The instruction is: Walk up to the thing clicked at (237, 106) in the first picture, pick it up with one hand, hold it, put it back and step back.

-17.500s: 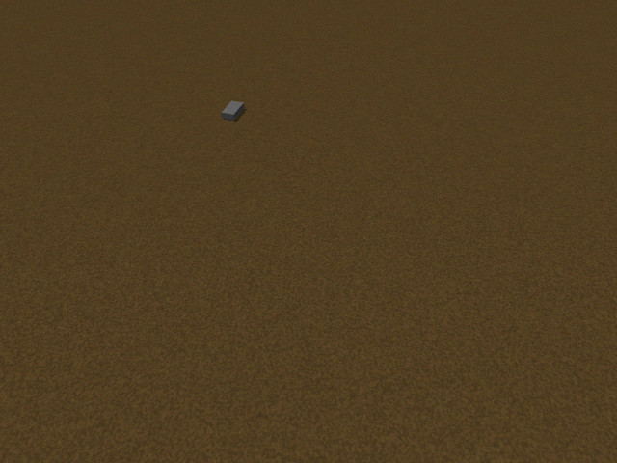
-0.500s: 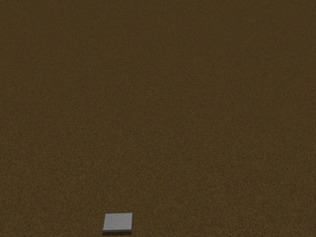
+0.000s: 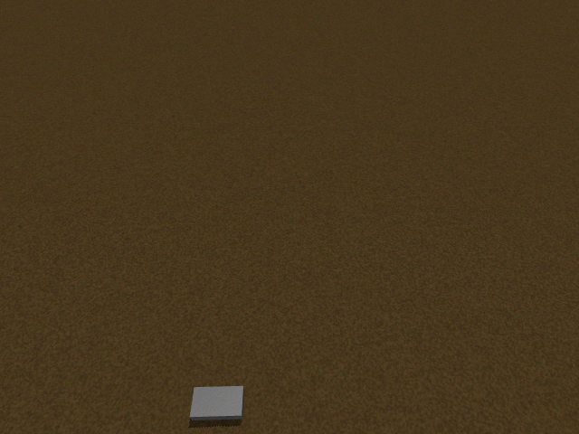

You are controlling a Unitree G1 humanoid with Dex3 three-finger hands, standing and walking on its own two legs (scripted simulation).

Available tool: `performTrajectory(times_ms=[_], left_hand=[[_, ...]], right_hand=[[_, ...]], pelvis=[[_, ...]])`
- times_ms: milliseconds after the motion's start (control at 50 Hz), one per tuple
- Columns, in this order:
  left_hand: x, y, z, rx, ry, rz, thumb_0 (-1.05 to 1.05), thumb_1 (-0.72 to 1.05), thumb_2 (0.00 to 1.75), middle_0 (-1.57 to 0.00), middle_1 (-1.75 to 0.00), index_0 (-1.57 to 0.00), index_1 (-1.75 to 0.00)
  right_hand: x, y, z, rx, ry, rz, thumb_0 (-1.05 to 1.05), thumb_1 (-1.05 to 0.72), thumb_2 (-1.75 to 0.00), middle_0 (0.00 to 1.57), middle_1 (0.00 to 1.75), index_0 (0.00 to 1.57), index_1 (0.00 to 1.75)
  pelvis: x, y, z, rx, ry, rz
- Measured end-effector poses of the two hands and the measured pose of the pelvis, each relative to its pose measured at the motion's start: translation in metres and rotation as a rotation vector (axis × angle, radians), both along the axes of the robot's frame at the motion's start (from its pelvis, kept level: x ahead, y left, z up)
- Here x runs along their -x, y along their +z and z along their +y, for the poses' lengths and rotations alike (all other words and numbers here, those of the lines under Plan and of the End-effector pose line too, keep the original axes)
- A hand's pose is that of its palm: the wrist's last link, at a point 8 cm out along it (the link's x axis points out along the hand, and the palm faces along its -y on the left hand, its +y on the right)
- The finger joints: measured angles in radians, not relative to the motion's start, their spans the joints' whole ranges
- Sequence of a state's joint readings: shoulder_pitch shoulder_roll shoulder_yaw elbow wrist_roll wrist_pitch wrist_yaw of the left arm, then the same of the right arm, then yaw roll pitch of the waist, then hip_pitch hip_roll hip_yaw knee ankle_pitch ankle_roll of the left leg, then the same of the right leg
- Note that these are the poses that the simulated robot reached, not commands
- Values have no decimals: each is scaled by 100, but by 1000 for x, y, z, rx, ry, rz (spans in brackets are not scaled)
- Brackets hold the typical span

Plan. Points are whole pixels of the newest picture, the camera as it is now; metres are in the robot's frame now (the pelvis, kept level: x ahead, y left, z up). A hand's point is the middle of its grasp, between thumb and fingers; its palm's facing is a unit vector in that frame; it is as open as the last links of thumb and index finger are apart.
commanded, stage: rise first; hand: left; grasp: from above
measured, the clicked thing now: (218, 402) +0.39 +0.24 -0.76
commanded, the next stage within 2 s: none
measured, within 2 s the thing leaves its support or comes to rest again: neither
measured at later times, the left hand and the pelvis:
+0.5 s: hand out of the picture +0.13 +0.26 -0.22, palm faces -0.10 -0.90 -0.42, open 13.5 cm; pelvis -0.01 +0.00 -0.07, yaw +0 degrees
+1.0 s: hand out of the picture +0.13 +0.29 -0.32, palm faces -0.34 -0.74 -0.58, open 14.2 cm; pelvis -0.04 -0.01 -0.18, yaw +0 degrees
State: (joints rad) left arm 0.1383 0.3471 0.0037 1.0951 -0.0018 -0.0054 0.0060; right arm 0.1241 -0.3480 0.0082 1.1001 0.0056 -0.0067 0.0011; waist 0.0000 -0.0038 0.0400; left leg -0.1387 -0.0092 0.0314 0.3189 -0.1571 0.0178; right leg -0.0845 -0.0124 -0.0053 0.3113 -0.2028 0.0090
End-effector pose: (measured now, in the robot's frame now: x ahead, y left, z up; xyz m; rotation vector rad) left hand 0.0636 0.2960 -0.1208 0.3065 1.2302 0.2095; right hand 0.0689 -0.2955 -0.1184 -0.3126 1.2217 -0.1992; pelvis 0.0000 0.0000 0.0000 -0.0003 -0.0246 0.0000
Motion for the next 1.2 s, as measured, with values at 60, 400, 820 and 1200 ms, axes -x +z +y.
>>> performTrajectory(times_ms=[60, 400, 820, 1200], left_hand=[[-22, -1, -4, 7, 34, -83, 1, 83, 92, -20, -36, -20, -36], [-68, -40, 4, -63, -116, -54, 0, -19, 99, -7, -100, -8, -99], [-52, -96, 10, -163, -252, -85, -1, -56, 99, -8, -106, -8, -106], [-140, -242, 20, -454, -737, -252, -1, -57, 99, -10, -105, -10, -105]], right_hand=[[-7, -1, 9, -9, 17, -78, 1, -92, -90, 20, 30, 20, 30], [-23, -31, 38, -75, 9, -229, 1, -92, -90, 21, 30, 21, 30], [-94, -87, 52, -73, 140, -417, 1, -91, -90, 21, 30, 21, 30], [-52, -260, 24, -46, 177, -287, 1, -92, -90, 21, 30, 21, 30]], pelvis=[[7, -4, 0, 3, 15, 34], [13, -49, 0, 19, 1, 229], [21, -125, -1, 43, 9, 396], [70, -276, -7, 47, -16, 593]])
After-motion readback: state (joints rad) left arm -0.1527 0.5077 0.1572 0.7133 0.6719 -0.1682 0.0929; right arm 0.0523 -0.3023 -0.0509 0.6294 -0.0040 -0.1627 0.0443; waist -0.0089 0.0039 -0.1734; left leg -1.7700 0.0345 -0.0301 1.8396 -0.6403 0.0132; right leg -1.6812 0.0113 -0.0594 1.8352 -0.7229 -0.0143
